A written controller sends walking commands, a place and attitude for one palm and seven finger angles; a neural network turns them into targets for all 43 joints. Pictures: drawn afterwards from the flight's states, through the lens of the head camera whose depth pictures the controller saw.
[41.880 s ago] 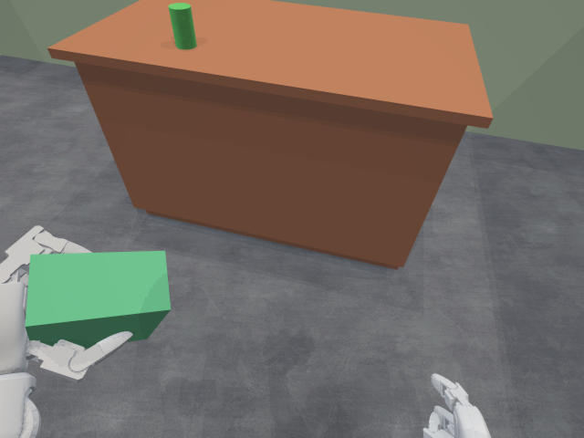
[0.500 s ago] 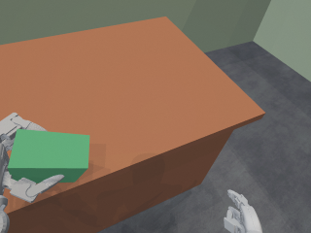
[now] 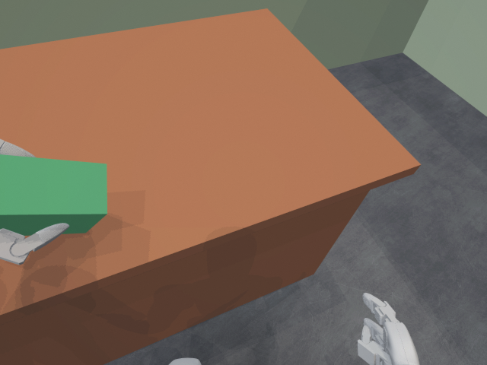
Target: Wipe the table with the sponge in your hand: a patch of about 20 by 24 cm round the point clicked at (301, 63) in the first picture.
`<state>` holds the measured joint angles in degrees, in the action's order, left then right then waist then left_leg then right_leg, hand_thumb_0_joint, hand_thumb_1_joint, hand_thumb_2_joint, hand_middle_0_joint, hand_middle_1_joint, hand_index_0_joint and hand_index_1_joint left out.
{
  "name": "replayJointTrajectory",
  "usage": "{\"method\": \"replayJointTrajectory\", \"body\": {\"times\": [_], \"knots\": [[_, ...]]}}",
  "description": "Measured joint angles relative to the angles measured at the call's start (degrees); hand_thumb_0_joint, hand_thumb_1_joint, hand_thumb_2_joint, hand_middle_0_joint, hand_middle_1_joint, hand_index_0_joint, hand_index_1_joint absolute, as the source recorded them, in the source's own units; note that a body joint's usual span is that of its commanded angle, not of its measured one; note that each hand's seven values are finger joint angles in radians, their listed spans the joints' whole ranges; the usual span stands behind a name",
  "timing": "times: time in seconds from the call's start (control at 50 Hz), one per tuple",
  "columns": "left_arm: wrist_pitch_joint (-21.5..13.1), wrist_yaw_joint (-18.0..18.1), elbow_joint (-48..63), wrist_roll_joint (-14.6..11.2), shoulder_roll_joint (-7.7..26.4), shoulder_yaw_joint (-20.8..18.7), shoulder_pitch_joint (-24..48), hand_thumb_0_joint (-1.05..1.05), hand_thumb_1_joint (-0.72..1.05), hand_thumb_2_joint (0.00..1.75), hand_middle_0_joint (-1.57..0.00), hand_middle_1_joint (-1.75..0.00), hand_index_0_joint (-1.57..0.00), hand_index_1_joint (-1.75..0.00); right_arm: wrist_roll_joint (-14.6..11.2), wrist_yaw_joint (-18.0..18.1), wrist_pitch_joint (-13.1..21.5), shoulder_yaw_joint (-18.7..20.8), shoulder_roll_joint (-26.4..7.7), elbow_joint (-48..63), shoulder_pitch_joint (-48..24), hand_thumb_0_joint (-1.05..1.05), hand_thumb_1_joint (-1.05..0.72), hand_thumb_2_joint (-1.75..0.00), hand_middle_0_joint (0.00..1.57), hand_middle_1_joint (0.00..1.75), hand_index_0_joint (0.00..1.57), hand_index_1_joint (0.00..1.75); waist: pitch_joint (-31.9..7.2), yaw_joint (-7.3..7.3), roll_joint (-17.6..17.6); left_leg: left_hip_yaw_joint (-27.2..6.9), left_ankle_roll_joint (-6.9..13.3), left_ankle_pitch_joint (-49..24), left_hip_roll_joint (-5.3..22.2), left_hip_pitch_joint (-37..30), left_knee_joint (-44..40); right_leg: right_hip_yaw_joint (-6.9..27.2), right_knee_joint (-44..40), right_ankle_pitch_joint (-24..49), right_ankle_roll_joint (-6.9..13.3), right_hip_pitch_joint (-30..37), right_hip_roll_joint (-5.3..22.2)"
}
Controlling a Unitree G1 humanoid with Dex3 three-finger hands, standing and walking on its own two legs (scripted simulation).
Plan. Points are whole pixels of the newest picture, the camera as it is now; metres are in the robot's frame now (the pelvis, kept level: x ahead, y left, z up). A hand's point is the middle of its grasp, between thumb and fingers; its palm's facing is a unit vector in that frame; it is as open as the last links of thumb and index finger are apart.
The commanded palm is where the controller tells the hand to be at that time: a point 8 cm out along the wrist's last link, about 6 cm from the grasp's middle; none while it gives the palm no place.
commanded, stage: come to a stop and stand still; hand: left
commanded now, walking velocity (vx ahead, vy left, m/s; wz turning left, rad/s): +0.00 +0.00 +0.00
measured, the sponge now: (62, 201) +0.27 +0.27 +0.15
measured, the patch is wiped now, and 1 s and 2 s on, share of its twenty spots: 0.00 0.00 0.00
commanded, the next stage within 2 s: look again from close up in 1.26 s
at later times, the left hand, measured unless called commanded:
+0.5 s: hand out of the picture +0.18 +0.31 +0.16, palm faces +0.42 -0.85 -0.32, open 10.5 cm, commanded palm +0.12 +0.34 +0.18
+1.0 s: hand out of the picture +0.21 +0.33 +0.16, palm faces +0.37 -0.85 -0.36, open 10.5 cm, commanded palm +0.15 +0.37 +0.18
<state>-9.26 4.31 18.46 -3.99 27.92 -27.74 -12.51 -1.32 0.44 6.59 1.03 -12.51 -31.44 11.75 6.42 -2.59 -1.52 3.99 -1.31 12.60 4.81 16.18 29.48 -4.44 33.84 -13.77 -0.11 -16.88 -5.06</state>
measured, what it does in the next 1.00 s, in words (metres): steps on the spot: left foot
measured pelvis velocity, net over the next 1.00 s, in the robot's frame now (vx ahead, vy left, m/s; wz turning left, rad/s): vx -0.01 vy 0.08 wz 0.02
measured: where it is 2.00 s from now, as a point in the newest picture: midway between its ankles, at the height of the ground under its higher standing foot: outside the picture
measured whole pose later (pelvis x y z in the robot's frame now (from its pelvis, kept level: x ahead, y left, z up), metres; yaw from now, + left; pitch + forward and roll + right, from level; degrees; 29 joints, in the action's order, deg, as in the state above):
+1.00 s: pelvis -0.01 +0.08 +0.01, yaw +1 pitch -2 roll -2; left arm -11.3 5.9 25.3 -0.7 20.5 -18.3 -22.1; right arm -0.5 0.7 7.2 -1.6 -11.0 -33.3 11.6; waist 4.1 -1.4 -1.6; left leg 0.3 4.8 13.4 -4.3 10.3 25.4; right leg -1.7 22.1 -10.1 0.0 -10.3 -0.9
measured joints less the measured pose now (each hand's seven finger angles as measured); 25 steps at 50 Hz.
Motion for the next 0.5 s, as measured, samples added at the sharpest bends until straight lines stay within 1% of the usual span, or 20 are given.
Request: {"method": "replayJointTrajectory", "body": {"times": [0.02,0.04,0.06,0.08,0.1,0.12,0.14,0.16,0.2,0.22,0.26,0.28,0.32,0.34,0.38,0.4,0.46,0.5], "knots": [[0.2,0.3,0.6,0.0,-1.5,0.3,-0.9,-0.01,-0.54,1.03,-0.70,-1.32,-0.71,-1.32,0.0,-0.5,0.3,0.6,-0.7,0.9,-0.2,0.01,-0.91,-0.89,0.20,0.30,0.21,0.30,0.5,0.76,0.6,0.3,-0.2,0.1,-0.3,0.3,0.9,0.5,2.5,-0.6,-1.8,-1.1,0.5],[0.5,0.4,2.0,0.0,-3.1,1.4,-2.6,-0.01,-0.54,1.03,-0.70,-1.32,-0.71,-1.32,-0.1,-0.9,0.7,1.1,-1.3,1.5,-0.2,0.01,-0.91,-0.89,0.20,0.30,0.21,0.30,0.9,1.41,1.1,0.6,-0.2,0.4,-0.7,0.5,1.9,0.8,2.8,-1.7,-2.6,-0.9,1.1],[0.5,0.3,3.7,0.4,-4.7,3.0,-4.8,-0.01,-0.54,1.03,-0.70,-1.33,-0.71,-1.32,-0.3,-1.3,0.9,1.4,-1.7,2.0,0.0,0.01,-0.91,-0.89,0.20,0.30,0.20,0.30,0.7,1.97,1.5,0.8,-0.2,0.9,-1.1,0.8,3.1,0.7,1.6,-3.9,-2.2,0.1,1.6],[0.4,0.0,5.5,0.8,-6.4,4.9,-7.3,-0.01,-0.54,1.03,-0.69,-1.33,-0.70,-1.32,-0.4,-1.5,1.1,1.6,-2.1,2.1,0.0,0.01,-0.91,-0.89,0.20,0.30,0.20,0.30,0.6,2.48,2.5,0.8,0.0,1.7,-1.0,1.4,4.5,0.5,0.8,-4.7,0.5,0.7,1.3],[0.2,-0.4,7.3,1.2,-7.6,6.9,-9.9,-0.01,-0.54,1.03,-0.69,-1.33,-0.70,-1.32,-0.5,-1.5,1.1,1.6,-2.3,1.9,-0.1,0.01,-0.91,-0.89,0.20,0.30,0.20,0.30,0.6,3.16,3.4,0.1,0.5,2.7,-0.8,2.0,6.1,0.0,0.3,-3.8,3.2,1.0,0.9],[-0.1,-0.8,9.0,1.4,-8.1,8.6,-12.4,-0.01,-0.54,1.03,-0.69,-1.33,-0.70,-1.32,-0.4,-1.2,1.0,1.6,-2.1,1.5,-0.2,0.01,-0.91,-0.89,0.20,0.30,0.20,0.30,0.5,3.75,3.8,-0.9,1.0,4.7,-1.2,2.9,8.7,-0.4,0.1,-2.7,5.1,1.2,0.7],[-0.5,-1.0,10.2,1.4,-8.0,10.0,-14.4,-0.01,-0.54,1.03,-0.70,-1.33,-0.71,-1.32,-0.5,-0.9,0.8,1.4,-1.7,0.9,-0.2,0.01,-0.91,-0.89,0.20,0.30,0.20,0.30,0.4,4.00,3.5,-1.9,1.2,6.7,-2.1,3.9,12.2,-0.5,-0.2,-2.1,6.0,1.3,0.8],[-1.1,-1.2,10.9,1.4,-7.6,10.8,-15.9,-0.01,-0.54,1.03,-0.70,-1.32,-0.71,-1.32,-0.5,-0.5,0.6,1.0,-1.1,0.2,-0.1,0.01,-0.91,-0.89,0.20,0.30,0.20,0.30,0.2,3.98,2.8,-2.8,1.2,7.8,-3.0,4.9,15.8,-0.4,-0.8,-1.6,6.1,1.5,0.9],[-1.9,-0.7,11.1,1.2,-6.4,10.7,-17.6,-0.01,-0.55,1.03,-0.70,-1.32,-0.71,-1.31,-0.2,0.3,0.4,0.2,0.1,-1.0,0.5,0.01,-0.91,-0.89,0.20,0.30,0.20,0.30,-0.8,3.22,1.2,-3.5,1.2,8.6,-4.7,6.2,20.3,0.3,-2.7,-0.4,5.6,1.7,1.2],[-2.1,-0.2,10.9,1.2,-5.9,10.0,-17.7,-0.01,-0.55,1.03,-0.70,-1.32,-0.71,-1.31,-0.1,0.7,0.5,-0.3,0.6,-1.4,0.9,0.01,-0.91,-0.90,0.20,0.30,0.20,0.30,-1.3,2.71,0.5,-3.6,1.2,8.9,-5.2,6.1,20.3,0.7,-3.7,0.4,5.5,1.7,1.3],[-2.1,1.3,10.0,1.2,-5.0,8.0,-16.6,-0.01,-0.55,1.03,-0.71,-1.31,-0.72,-1.31,0.3,1.3,0.8,-1.1,1.3,-2.0,1.4,0.01,-0.91,-0.90,0.20,0.30,0.20,0.30,-2.0,1.97,-0.6,-3.4,1.6,8.3,-5.6,4.0,14.7,1.3,-5.3,1.8,5.3,1.7,1.6],[-2.2,1.9,9.2,1.2,-4.8,7.0,-15.4,-0.01,-0.55,1.03,-0.71,-1.31,-0.72,-1.31,0.5,1.6,1.2,-1.5,1.4,-2.2,1.7,0.01,-0.91,-0.90,0.20,0.30,0.20,0.30,-2.3,1.78,-0.6,-3.4,1.9,6.8,-5.6,2.2,10.1,1.2,-5.8,2.2,5.0,1.6,1.5],[-2.3,3.0,7.6,1.3,-5.2,5.7,-12.2,-0.01,-0.55,1.03,-0.71,-1.31,-0.72,-1.31,1.0,1.9,2.1,-1.7,0.9,-2.7,2.2,0.01,-0.91,-0.90,0.20,0.30,0.20,0.30,-2.8,1.60,0.7,-4.1,2.7,2.9,-4.9,-1.4,1.6,0.3,-5.9,2.6,4.4,1.4,1.0],[-2.2,3.4,6.6,1.4,-5.6,5.4,-10.3,-0.01,-0.55,1.03,-0.71,-1.31,-0.72,-1.31,1.0,2.0,2.3,-1.7,1.1,-3.6,1.8,0.01,-0.91,-0.89,0.20,0.30,0.20,0.30,-2.3,1.23,0.3,-3.9,3.0,1.3,-5.4,-2.0,0.7,0.4,-5.7,2.6,3.9,1.7,1.5],[-1.9,3.7,4.9,1.7,-7.1,5.5,-7.9,-0.01,-0.55,1.03,-0.70,-1.32,-0.71,-1.31,0.7,1.8,2.0,-2.0,1.2,-4.2,1.6,0.01,-0.91,-0.89,0.20,0.30,0.20,0.30,-2.2,0.18,-0.4,-2.9,3.6,0.5,-6.2,-3.0,-0.2,1.4,-6.4,3.0,2.4,2.5,2.4],[-1.5,3.7,4.5,2.0,-8.0,5.8,-7.6,-0.01,-0.55,1.03,-0.70,-1.32,-0.71,-1.31,0.6,1.6,1.9,-2.2,1.2,-4.1,1.7,0.01,-0.91,-0.89,0.20,0.30,0.20,0.30,-2.6,0.06,-0.4,-2.6,3.9,0.4,-6.4,-3.2,-0.6,1.6,-6.7,2.8,1.7,2.7,2.6],[-0.7,3.1,4.5,3.3,-9.7,7.9,-7.6,-0.01,-0.54,1.03,-0.70,-1.32,-0.71,-1.32,0.5,1.2,2.0,-2.6,1.1,-3.0,1.9,0.01,-0.91,-0.89,0.20,0.30,0.20,0.30,-3.4,0.32,0.0,-2.5,4.8,-0.1,-7.1,-3.7,-1.6,2.0,-7.3,2.0,0.8,3.1,3.3],[-0.8,2.5,5.0,3.9,-9.8,9.4,-7.8,-0.01,-0.54,1.03,-0.70,-1.32,-0.71,-1.32,0.5,1.0,2.0,-2.8,1.4,-2.4,1.7,0.01,-0.91,-0.89,0.20,0.30,0.20,0.30,-3.4,0.63,0.0,-2.6,5.3,-0.4,-7.7,-3.8,-1.9,2.2,-7.9,2.9,0.7,3.4,3.6]]}}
